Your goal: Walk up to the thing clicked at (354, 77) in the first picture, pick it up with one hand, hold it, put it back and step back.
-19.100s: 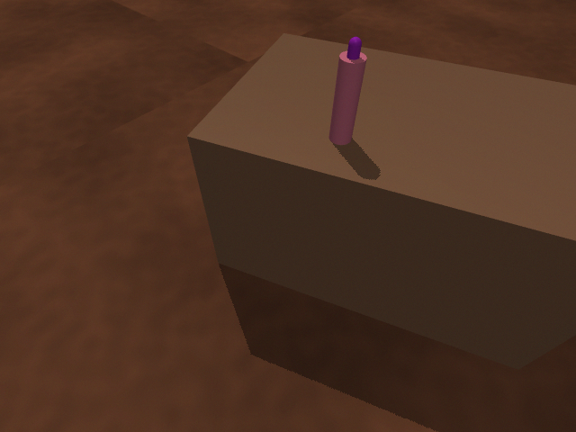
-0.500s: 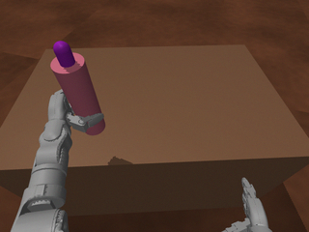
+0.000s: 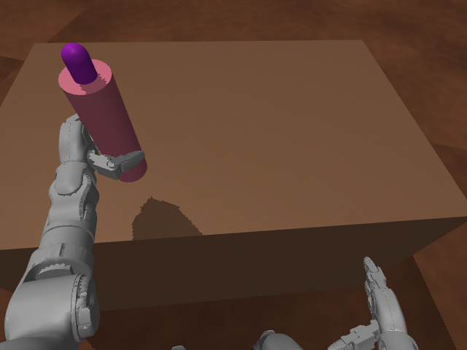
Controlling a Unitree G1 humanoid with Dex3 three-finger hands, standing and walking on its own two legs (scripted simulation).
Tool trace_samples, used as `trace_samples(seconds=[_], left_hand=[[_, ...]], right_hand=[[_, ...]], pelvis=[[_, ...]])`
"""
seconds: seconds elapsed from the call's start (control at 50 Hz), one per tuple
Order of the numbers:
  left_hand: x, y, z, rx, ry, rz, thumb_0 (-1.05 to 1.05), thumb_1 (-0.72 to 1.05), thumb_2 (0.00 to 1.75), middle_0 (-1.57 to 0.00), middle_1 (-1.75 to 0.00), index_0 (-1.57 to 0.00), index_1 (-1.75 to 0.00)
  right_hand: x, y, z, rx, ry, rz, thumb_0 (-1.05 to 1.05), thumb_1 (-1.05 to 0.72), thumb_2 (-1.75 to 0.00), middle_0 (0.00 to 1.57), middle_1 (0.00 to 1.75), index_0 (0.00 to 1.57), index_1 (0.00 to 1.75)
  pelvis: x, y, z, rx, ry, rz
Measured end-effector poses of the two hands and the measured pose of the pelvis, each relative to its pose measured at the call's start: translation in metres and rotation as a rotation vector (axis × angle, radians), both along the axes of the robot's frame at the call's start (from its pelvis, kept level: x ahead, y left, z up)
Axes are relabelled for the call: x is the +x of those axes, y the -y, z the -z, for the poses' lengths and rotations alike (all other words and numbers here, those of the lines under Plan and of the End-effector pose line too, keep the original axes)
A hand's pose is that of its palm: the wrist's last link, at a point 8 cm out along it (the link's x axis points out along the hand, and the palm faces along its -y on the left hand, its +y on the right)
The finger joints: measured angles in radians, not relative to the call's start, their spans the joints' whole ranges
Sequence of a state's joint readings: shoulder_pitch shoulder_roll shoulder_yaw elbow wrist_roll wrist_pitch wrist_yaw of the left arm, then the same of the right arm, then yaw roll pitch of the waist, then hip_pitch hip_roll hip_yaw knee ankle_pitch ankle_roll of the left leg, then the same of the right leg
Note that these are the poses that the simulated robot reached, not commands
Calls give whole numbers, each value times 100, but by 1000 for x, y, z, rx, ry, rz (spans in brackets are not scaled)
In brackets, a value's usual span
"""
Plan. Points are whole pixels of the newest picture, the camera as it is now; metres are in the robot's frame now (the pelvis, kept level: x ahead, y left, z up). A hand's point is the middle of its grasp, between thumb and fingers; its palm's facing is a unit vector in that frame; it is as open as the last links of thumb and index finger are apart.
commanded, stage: crouch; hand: left
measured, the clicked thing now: (108, 123) +0.44 +0.16 +0.15
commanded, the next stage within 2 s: lower in 0.16 s
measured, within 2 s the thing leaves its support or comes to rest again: neither
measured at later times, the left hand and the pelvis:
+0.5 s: hand (122, 148) +0.47 +0.17 +0.05, palm faces +0.10 -0.99 +0.00, open 9.7 cm; pelvis +0.00 +0.00 -0.02, yaw +0 degrees
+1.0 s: hand (126, 159) +0.48 +0.18 +0.00, palm faces +0.12 -0.99 +0.00, open 9.7 cm; pelvis +0.00 +0.00 -0.04, yaw +0 degrees
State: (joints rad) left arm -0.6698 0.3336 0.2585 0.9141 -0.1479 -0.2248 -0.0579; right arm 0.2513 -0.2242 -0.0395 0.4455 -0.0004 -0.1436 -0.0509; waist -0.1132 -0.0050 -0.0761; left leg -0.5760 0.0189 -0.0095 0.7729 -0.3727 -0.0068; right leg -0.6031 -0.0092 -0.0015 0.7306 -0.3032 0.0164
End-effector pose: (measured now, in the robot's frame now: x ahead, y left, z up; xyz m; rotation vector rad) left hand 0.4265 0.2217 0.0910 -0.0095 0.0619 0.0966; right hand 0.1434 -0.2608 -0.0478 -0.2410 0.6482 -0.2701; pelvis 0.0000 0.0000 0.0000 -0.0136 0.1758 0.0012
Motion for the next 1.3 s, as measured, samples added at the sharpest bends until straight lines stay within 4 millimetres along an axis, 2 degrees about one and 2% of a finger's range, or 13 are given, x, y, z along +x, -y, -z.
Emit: trace_samples(seconds=[0.34, 0.6, 0.72, 1.04, 1.3], left_hand=[[17, -2, 16, 0, 7, -9, -5, -57, 109, -77, -119, -88, -126], [21, -2, 58, -6, -24, -8, -5, -57, 109, -78, -118, -89, -125], [22, -3, 71, -1, -17, -10, -5, -58, 109, -78, -118, -89, -125], [27, -5, 89, 3, -5, -23, -5, -58, 109, -79, -117, -89, -125], [29, -6, 103, -1, 5, -14, -5, -58, 109, -79, -117, -90, -124]], right_hand=[[3, -3, -2, -11, 9, -15, -1, 53, -6, 5, 5, 6, 5], [1, -2, -1, -49, -5, -31, -1, 52, -6, 5, 5, 6, 5], [1, 0, -4, -77, -5, -44, -1, 52, -6, 5, 5, 6, 5], [-4, 1, 5, -82, -17, -57, -1, 52, -6, 5, 5, 6, 5], [-1, 4, 3, -106, -13, -74, -1, 52, -6, 5, 5, 6, 5]], pelvis=[[4, -1, 12, -7, -53, 0], [2, -3, 25, -13, -105, 1], [0, -3, 30, -19, -126, 1], [-4, 0, 44, -20, -165, -2], [-4, 3, 52, -20, -188, -7]])
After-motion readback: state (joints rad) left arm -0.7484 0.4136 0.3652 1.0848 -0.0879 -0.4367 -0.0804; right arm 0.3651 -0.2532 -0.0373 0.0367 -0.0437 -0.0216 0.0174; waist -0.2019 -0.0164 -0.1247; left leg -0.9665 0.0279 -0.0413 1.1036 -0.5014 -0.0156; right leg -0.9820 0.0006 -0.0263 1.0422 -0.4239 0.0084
